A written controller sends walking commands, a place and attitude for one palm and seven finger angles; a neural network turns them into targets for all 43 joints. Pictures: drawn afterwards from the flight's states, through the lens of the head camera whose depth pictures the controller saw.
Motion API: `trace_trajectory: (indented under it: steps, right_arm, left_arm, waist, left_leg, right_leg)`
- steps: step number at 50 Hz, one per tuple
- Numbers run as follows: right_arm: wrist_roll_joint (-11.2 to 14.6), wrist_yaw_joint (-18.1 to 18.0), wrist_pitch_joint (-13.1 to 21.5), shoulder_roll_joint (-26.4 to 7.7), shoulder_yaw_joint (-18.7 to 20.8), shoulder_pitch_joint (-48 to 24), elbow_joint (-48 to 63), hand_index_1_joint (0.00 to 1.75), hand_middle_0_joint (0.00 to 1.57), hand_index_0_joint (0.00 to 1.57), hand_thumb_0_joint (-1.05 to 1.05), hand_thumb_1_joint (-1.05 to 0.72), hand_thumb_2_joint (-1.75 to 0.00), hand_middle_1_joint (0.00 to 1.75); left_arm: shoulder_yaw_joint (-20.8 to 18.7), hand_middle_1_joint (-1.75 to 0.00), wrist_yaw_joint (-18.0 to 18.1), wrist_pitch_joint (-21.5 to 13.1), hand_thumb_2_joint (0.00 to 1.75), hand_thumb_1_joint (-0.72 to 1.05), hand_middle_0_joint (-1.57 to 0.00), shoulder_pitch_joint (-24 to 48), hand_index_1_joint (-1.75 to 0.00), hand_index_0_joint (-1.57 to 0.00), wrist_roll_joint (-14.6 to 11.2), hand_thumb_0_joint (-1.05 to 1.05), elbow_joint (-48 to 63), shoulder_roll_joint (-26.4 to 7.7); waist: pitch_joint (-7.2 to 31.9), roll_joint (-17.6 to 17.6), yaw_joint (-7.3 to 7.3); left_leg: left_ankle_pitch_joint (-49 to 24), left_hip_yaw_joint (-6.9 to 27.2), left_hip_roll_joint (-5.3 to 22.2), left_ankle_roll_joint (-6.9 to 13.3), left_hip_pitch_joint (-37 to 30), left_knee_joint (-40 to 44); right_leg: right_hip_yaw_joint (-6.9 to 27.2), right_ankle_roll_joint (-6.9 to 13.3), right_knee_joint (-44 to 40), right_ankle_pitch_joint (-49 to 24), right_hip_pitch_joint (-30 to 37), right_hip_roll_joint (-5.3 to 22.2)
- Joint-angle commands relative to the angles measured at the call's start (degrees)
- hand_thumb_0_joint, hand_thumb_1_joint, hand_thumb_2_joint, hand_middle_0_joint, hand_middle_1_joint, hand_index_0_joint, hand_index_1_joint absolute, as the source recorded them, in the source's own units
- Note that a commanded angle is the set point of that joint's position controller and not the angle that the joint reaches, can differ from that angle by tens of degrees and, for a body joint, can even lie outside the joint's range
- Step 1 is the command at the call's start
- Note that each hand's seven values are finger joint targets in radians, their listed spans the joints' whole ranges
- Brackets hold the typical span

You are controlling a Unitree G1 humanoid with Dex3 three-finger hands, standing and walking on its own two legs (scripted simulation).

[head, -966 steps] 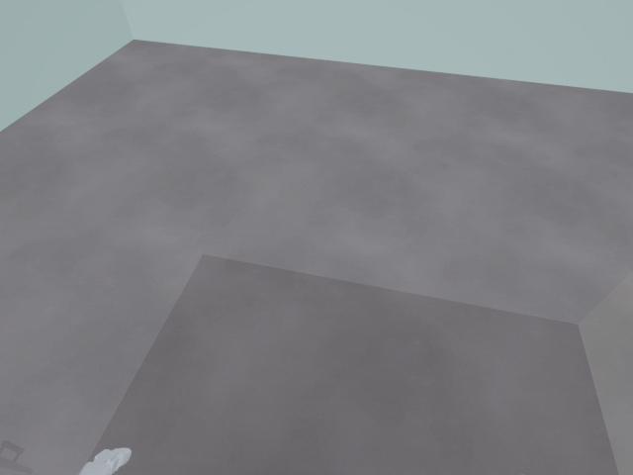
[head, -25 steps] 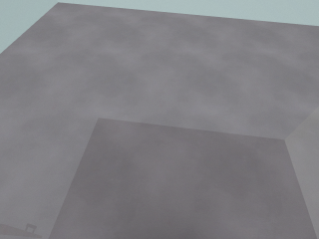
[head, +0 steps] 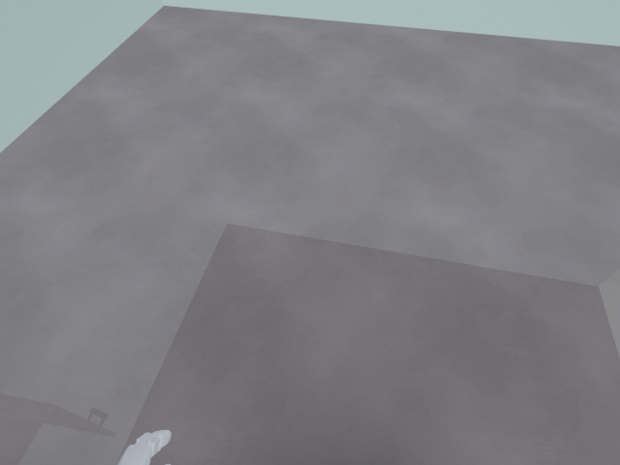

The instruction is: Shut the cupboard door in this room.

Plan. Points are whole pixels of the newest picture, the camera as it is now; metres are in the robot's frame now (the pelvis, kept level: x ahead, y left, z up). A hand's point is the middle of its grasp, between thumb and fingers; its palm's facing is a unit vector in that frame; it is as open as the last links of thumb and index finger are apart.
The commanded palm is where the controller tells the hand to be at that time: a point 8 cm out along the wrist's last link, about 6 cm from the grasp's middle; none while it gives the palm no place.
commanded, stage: stand and wait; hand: left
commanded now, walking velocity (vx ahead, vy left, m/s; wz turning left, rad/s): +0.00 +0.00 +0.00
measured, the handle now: out of the picture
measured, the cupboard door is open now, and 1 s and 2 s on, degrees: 93 93 93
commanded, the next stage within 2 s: turn or walk to find it in 0.02 s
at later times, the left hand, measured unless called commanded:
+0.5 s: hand out of the picture -0.05 +0.18 -0.16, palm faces +0.30 -0.91 -0.27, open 7.4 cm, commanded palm none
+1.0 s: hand out of the picture -0.05 +0.23 -0.15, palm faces +0.46 -0.85 -0.27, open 7.4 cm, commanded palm none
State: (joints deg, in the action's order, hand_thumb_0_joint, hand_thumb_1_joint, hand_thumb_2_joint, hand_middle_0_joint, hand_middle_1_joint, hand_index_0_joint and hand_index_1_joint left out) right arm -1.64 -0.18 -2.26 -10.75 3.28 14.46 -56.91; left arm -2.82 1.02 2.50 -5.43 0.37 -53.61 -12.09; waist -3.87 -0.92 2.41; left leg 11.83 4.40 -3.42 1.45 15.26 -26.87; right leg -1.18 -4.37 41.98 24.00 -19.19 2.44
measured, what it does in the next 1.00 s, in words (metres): steps on the spot, turning left: right foot, then left foot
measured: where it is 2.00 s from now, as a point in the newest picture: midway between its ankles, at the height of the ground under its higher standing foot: outside the picture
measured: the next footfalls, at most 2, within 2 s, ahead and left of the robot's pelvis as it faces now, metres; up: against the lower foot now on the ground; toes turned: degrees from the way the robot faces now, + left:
right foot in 0.04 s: +0.03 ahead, -0.12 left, +0.00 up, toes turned -1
left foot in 0.58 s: -0.05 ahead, +0.12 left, +0.00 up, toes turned +22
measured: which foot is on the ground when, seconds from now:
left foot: down 0.00-0.06, up 0.08-0.56, down 0.58-1.00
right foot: up 0.00-0.02, down 0.04-0.58, up 0.60-1.00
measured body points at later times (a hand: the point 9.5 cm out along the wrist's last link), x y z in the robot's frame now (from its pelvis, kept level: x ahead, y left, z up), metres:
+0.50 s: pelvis -0.03 -0.02 +0.00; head +0.01 -0.02 +0.45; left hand -0.07 +0.23 -0.14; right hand +0.10 -0.26 -0.15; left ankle -0.09 +0.12 -0.70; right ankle -0.01 -0.12 -0.74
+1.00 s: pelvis -0.05 -0.01 +0.00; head -0.02 +0.00 +0.45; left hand -0.07 +0.27 -0.13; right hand +0.11 -0.20 -0.15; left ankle -0.09 +0.10 -0.74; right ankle +0.01 -0.13 -0.71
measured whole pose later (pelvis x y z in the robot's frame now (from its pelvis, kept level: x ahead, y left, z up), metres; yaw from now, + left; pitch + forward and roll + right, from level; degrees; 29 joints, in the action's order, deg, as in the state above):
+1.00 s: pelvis -0.05 -0.01 +0.00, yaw +27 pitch +0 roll +0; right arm -1.6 0.4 -2.4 -11.2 3.1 11.6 -54.5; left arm -3.1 0.8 2.9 -6.8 0.6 -52.5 -13.3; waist -4.3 -0.4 1.3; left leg 12.2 4.5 -2.6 0.8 14.9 -27.4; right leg -1.0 -5.0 46.9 24.6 -22.0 3.6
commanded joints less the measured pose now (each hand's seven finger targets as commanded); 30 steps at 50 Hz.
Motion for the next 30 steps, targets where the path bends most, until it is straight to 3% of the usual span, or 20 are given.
trace_trajectory:
  steps: [1,2,3,4,5,6,7,9,11,13,16,19,23,25,26,27,28,29,30]
  right_arm:
    - [0.78,-0.53,1.35,-9.73,2.61,-1.21,4.11,0.3,0.2,0.2,0.0,-0.9,-0.9,0.3]
    - [1.32,-0.18,1.45,-6.82,2.19,-0.32,4.44,0.3,0.2,0.2,0.0,-0.9,-0.9,0.3]
    - [1.12,-0.16,1.42,-5.15,1.88,-1.74,6.38,0.3,0.2,0.2,0.0,-0.9,-0.9,0.3]
    - [0.67,-0.24,0.6,-7.87,2.8,-2.9,6.43,0.3,0.2,0.2,0.0,-0.9,-0.9,0.3]
    - [0.23,-0.15,-0.56,-8.05,3.0,-1.02,4.57,0.3,0.2,0.2,0.0,-0.9,-0.9,0.3]
    - [0.21,0.19,-1.15,-7.83,3.25,-0.12,3.32,0.3,0.2,0.2,0.0,-0.9,-0.9,0.3]
    - [0.12,0.64,-1.41,-7.24,3.28,0.91,2.58,0.3,0.2,0.2,0.0,-0.9,-0.9,0.3]
    - [0.21,1.07,-1.39,-6.51,3.04,2.51,1.86,0.3,0.2,0.2,0.0,-0.9,-0.9,0.3]
    - [0.25,1.11,-1.49,-6.71,2.94,1.98,1.94,0.3,0.2,0.2,0.0,-0.9,-0.9,0.3]
    - [0.22,1.05,-1.44,-7.18,2.83,-0.22,2.7,0.3,0.2,0.2,0.0,-0.9,-0.9,0.3]
    - [0.33,1.04,-1.37,-6.83,2.42,-3.12,3.31,0.3,0.2,0.2,0.0,-0.9,-0.9,0.3]
    - [0.69,1.03,-1.1,-6.28,1.87,-6.3,4.29,0.3,0.2,0.2,0.0,-0.9,-0.9,0.3]
    - [1.2,0.96,-0.1,-5.94,0.96,-8.4,5.42,0.3,0.2,0.2,0.0,-0.9,-0.9,0.3]
    - [1.33,0.83,0.39,-6.02,0.9,-6.19,5.31,0.3,0.2,0.2,0.0,-0.9,-0.9,0.3]
    - [1.24,0.83,0.61,-6.64,0.98,-4.98,5.05,0.3,0.2,0.2,0.0,-0.9,-0.9,0.3]
    - [1.15,0.95,1.08,-7.97,1.31,-2.6,4.47,0.3,0.2,0.2,0.0,-0.9,-0.9,0.3]
    - [0.84,0.81,1.68,-12.72,2.32,-0.76,4.36,0.3,0.2,0.2,0.0,-0.9,-0.9,0.3]
    - [0.75,0.5,1.54,-17.6,3.6,1.43,4.4,0.3,0.2,0.2,0.0,-0.9,-0.9,0.3]
    - [0.65,0.32,0.9,-18.65,3.7,3.16,3.48,0.3,0.2,0.2,0.0,-0.9,-0.9,0.3]
  left_arm:
    - [-1.28,-0.3,0.65,-2.3,0.9,0.9,-0.2,-7.85,-0.3,-0.2,-0.14,0.0,2.09,-6.02]
    - [-1.92,-0.3,1.04,-2.89,0.9,0.9,-0.2,-9.2,-0.3,-0.2,0.51,0.0,1.71,-9.82]
    - [-2.77,-0.3,1.2,-3.0,0.9,0.9,-0.2,-9.92,-0.3,-0.2,0.94,0.0,2.16,-13.57]
    - [-2.53,-0.3,1.27,-2.56,0.9,0.9,-0.2,-9.33,-0.3,-0.2,0.58,0.0,2.95,-13.2]
    - [-2.65,-0.3,1.54,-2.87,0.9,0.9,-0.2,-5.23,-0.3,-0.2,0.31,0.0,3.69,-10.66]
    - [-2.29,-0.3,1.38,-2.59,0.9,0.9,-0.2,-2.14,-0.3,-0.2,0.28,0.0,4.51,-9.61]
    - [-1.69,-0.3,1.17,-2.58,0.9,0.9,-0.2,-0.48,-0.3,-0.2,0.27,0.0,5.04,-8.27]
    - [-1.5,-0.3,1.07,-3.06,0.9,0.9,-0.2,-0.84,-0.3,-0.2,0.33,0.0,4.92,-6.86]
    - [-1.53,-0.3,0.98,-3.33,0.9,0.9,-0.2,-3.44,-0.3,-0.2,0.36,0.0,4.59,-7.19]
    - [-1.7,-0.3,1.02,-3.41,0.9,0.9,-0.2,-6.21,-0.3,-0.2,0.49,0.0,3.66,-7.4]
    - [-2.04,-0.3,1.01,-3.35,0.9,0.9,-0.2,-8.92,-0.3,-0.2,0.79,0.0,2.71,-8.42]
    - [-2.41,-0.3,0.96,-3.12,0.9,0.9,-0.2,-10.64,-0.3,-0.2,1.21,0.0,1.89,-9.6]
    - [-3.02,-0.3,0.67,-2.66,0.9,0.9,-0.2,-11.98,-0.3,-0.2,1.45,0.0,1.3,-11.8]
    - [-3.25,-0.3,0.64,-2.46,0.9,0.9,-0.2,-10.85,-0.3,-0.2,1.39,0.0,1.07,-12.5]
    - [-3.31,-0.3,0.55,-2.27,0.9,0.9,-0.2,-10.04,-0.3,-0.2,1.15,0.0,1.13,-12.63]
    - [-3.28,-0.3,0.46,-2.0,0.9,0.9,-0.2,-9.18,-0.3,-0.2,0.7,0.0,1.27,-12.08]
    - [-2.83,-0.3,0.23,-1.58,0.9,0.9,-0.2,-10.17,-0.3,-0.2,0.24,0.0,2.15,-9.62]
    - [-1.44,-0.3,-0.13,-1.28,0.9,0.9,-0.2,-7.92,-0.3,-0.2,0.28,0.0,4.09,-6.19]
    - [-1.38,-0.3,0.13,-0.57,0.9,0.9,-0.2,-5.0,-0.3,-0.2,0.59,0.0,4.91,-6.94]
  waist:
    - [9.63,-3.99,-4.06]
    - [10.5,6.38,-4.43]
    - [7.82,17.77,-5.47]
    - [5.75,11.69,-5.31]
    - [3.54,13.18,-3.15]
    - [0.89,9.93,-1.85]
    - [-0.7,8.04,-0.69]
    - [-0.12,8.19,-0.23]
    - [0.94,10.5,-1.24]
    - [1.4,11.32,-2.51]
    - [1.94,10.35,-3.68]
    - [2.33,11.12,-4.71]
    - [5.7,13.47,-5.91]
    - [7.12,13.54,-4.41]
    - [7.07,12.5,-3.33]
    - [8.15,9.15,-1.45]
    - [10.11,-3.11,-0.41]
    - [8.63,-16.94,1.08]
    - [7.83,-12.69,2.11]
  left_leg:
    - [-15.48,13.46,10.62,3.71,1.14,-0.59]
    - [-2.03,8.04,5.56,0.1,10.99,-7.57]
    - [19.41,-0.5,-1.21,-3.11,19.04,-19.3]
    - [21.76,0.97,0.88,-2.98,16.36,-29.36]
    - [18.81,3.15,2.43,-3.01,15.92,-35.34]
    - [15.33,1.97,2.81,-3.28,15.67,-39.96]
    - [12.12,0.87,3.37,-3.62,15.78,-42.51]
    - [8.37,-0.64,3.93,-4.52,16.28,-43.82]
    - [7.09,-1.31,4.34,-5.51,16.94,-43.85]
    - [7.83,-1.46,5.09,-6.07,17.78,-42.18]
    - [10.28,-2.47,5.64,-6.5,17.26,-37.18]
    - [13.94,-4.44,5.92,-6.32,14.38,-29.39]
    - [15.4,-7.98,4.96,-5.26,9.25,-17.84]
    - [11.87,-9.36,4.58,-4.71,4.54,-9.85]
    - [7.02,-10.06,4.39,-4.39,0.12,-4.84]
    - [-0.91,-8.9,5.11,-3.67,-6.76,3.26]
    - [-9.33,1.71,12.99,-0.48,-15.96,7.15]
    - [-27.45,16.05,25.13,4.93,-18.98,7.99]
    - [-28.89,14.52,27.98,8.98,-14.64,7.55]
  right_leg:
    - [-0.12,1.1,-21.25,-13.98,14.55,0.95]
    - [8.56,3.75,-24.68,-15.24,23.49,10.83]
    - [20.53,10.5,-25.31,-23.14,22.67,23.28]
    - [18.55,14.26,-25.6,-25.08,13.48,26.23]
    - [15.74,13.79,-27.52,-17.69,8.65,22.67]
    - [12.73,12.5,-28.17,-11.82,5.64,19.6]
    - [8.34,10.85,-27.54,-11.27,4.24,16.66]
    - [3.5,9.39,-26.47,-15.41,5.9,14.46]
    - [1.91,9.22,-26.16,-16.67,8.69,14.18]
    - [2.62,10.17,-25.64,-18.48,11.07,15.42]
    - [2.0,11.03,-24.41,-22.73,13.81,16.72]
    - [0.85,11.99,-22.83,-27.82,14.73,18.08]
    - [-1.12,12.69,-18.58,-36.03,17.31,18.67]
    - [-2.86,11.34,-15.46,-36.08,16.36,18.92]
    - [-4.57,9.59,-13.5,-33.43,13.53,18.41]
    - [-6.89,6.92,-8.64,-29.15,9.22,16.98]
    - [-9.62,3.27,1.31,-16.13,-1.05,12.1]
    - [-8.88,-0.21,12.22,12.11,-13.9,5.53]
    - [-4.38,0.4,18.14,13.37,-13.11,5.53]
